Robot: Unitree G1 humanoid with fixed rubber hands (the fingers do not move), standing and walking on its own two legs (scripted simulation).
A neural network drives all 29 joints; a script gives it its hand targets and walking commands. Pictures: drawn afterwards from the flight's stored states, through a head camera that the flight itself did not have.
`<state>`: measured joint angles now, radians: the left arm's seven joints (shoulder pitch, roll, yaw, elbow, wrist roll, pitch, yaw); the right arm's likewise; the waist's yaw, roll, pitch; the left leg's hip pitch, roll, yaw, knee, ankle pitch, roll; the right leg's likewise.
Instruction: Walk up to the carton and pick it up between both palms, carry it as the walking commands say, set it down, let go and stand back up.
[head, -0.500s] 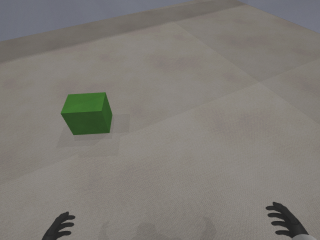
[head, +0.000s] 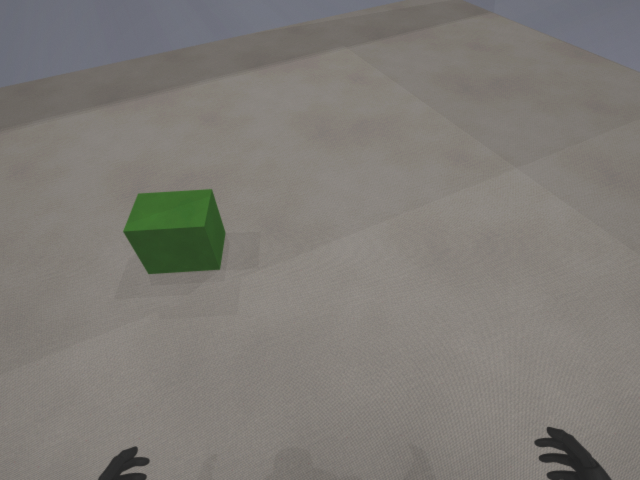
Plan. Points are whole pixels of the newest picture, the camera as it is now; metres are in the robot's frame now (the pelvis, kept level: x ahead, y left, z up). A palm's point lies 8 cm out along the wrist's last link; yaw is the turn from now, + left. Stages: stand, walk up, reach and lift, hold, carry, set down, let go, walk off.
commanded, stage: stand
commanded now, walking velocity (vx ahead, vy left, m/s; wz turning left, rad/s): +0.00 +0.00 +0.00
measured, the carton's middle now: (179, 232) +1.14 +0.59 -0.64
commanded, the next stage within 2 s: walk up in 1.86 s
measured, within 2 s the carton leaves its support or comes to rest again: neither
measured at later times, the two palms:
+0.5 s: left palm out of the picture +0.11 +0.31 -0.09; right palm out of the picture +0.11 -0.31 -0.09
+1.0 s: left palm out of the picture +0.10 +0.31 -0.09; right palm out of the picture +0.10 -0.31 -0.09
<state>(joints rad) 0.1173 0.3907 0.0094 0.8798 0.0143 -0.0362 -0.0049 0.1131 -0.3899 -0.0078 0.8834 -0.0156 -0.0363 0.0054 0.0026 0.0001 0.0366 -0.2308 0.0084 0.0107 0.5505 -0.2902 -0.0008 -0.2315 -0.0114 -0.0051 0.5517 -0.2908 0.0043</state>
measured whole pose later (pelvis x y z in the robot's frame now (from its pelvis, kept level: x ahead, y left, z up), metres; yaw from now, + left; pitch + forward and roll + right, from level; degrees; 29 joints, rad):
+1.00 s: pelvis +0.00 +0.00 +0.01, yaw +0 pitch -2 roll +0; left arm 0.09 0.40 0.00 1.05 0.01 -0.02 0.00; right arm 0.08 -0.40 -0.01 1.06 -0.01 -0.02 0.00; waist 0.00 0.00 0.04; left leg -0.12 0.01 0.01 0.35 -0.19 -0.01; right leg -0.12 -0.01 0.00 0.35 -0.19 0.01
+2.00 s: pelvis +0.01 +0.00 +0.02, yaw +0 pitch -2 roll +0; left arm 0.09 0.40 0.00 1.05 0.01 -0.02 0.00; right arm 0.08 -0.40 -0.01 1.06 -0.01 -0.02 0.00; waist 0.00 0.00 0.04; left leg -0.10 0.01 0.01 0.33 -0.19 -0.01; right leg -0.10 -0.02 0.00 0.33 -0.19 0.01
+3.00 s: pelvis +0.30 +0.17 +0.00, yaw +27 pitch +0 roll +0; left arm 0.42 0.53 0.09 0.72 0.01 -0.11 -0.04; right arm 0.18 -0.47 -0.08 0.73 -0.01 -0.06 0.11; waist 0.07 0.02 0.06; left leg -0.48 0.05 0.03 0.65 -0.22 0.03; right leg -0.13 -0.10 -0.18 0.51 -0.36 0.02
